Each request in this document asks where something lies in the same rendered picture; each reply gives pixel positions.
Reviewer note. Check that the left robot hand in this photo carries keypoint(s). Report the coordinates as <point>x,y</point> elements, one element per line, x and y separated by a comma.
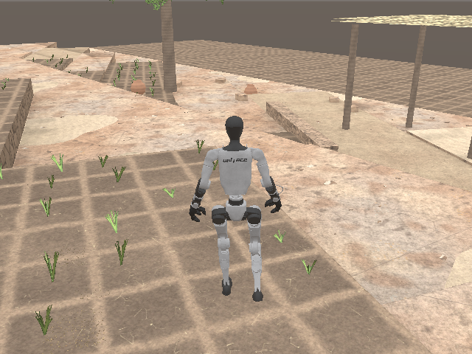
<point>197,211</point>

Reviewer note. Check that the robot right foot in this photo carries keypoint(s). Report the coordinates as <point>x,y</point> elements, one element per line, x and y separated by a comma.
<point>257,296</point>

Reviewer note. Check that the right robot upper arm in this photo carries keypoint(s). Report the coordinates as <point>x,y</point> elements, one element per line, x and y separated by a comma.
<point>257,154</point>

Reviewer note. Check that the left robot upper arm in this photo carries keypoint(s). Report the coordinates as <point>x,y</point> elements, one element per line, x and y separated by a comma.
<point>211,156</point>

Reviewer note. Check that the right robot forearm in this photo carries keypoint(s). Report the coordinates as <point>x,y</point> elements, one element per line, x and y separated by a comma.
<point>272,191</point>

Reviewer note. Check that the right robot hand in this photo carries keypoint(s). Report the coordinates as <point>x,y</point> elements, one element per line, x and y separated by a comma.
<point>271,203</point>

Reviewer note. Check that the left robot forearm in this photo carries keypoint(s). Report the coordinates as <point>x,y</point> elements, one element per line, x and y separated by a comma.
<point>198,196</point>

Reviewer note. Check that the right robot shin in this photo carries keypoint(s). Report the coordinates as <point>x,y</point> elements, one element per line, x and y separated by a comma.
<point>256,267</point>

